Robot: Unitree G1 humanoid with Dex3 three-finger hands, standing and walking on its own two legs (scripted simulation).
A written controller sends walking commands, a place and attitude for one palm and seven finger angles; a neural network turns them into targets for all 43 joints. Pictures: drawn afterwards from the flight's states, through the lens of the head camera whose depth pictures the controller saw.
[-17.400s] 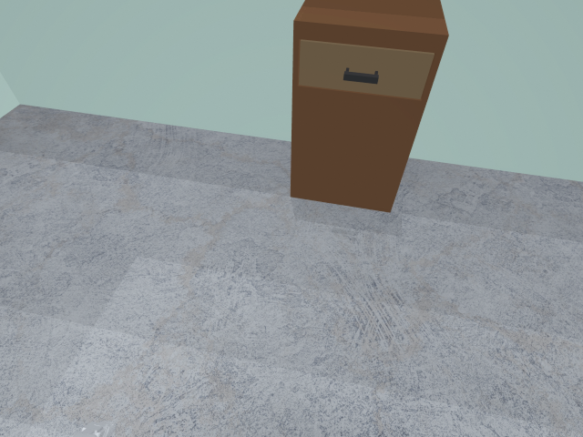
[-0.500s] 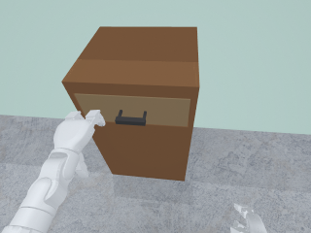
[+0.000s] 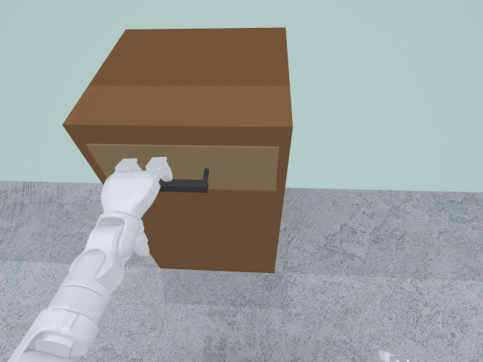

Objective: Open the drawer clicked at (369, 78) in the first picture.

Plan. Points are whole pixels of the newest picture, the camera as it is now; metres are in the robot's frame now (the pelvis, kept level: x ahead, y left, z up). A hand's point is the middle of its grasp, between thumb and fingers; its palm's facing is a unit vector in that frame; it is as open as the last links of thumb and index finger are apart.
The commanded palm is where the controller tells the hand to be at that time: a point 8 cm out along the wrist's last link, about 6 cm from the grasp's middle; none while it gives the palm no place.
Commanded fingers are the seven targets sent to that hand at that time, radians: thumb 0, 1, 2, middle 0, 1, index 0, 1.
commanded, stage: move the hooked fingers above the handle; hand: left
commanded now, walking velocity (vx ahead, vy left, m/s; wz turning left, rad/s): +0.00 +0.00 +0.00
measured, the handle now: (184, 178) +0.52 +0.18 -0.08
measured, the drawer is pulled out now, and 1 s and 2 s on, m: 0.00 0.00 0.00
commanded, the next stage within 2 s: lower the fingers behind the handle in 1.54 s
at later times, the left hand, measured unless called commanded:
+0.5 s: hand (168, 195) +0.42 +0.18 +0.00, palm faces -0.05 -0.03 -1.00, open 13.8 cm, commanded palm +0.41 +0.18 +0.06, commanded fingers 0.00 -0.50 0.30 -0.30 -1.20 -0.30 -1.20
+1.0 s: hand (180, 183) +0.47 +0.17 -0.03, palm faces -0.07 -0.04 -1.00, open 13.8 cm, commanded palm +0.45 +0.17 +0.03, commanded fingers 0.00 -0.50 0.30 -0.30 -1.20 -0.30 -1.20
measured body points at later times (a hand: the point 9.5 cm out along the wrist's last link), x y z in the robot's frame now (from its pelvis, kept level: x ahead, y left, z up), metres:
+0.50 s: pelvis +0.00 +0.00 -0.01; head +0.06 -0.02 +0.44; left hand +0.41 +0.18 +0.06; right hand +0.08 -0.27 -0.15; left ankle +0.02 +0.11 -0.72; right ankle -0.04 -0.10 -0.72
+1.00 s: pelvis +0.00 +0.01 -0.03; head +0.09 +0.00 +0.41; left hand +0.47 +0.17 +0.03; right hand -0.02 -0.26 -0.16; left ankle +0.02 +0.11 -0.72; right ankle -0.04 -0.10 -0.72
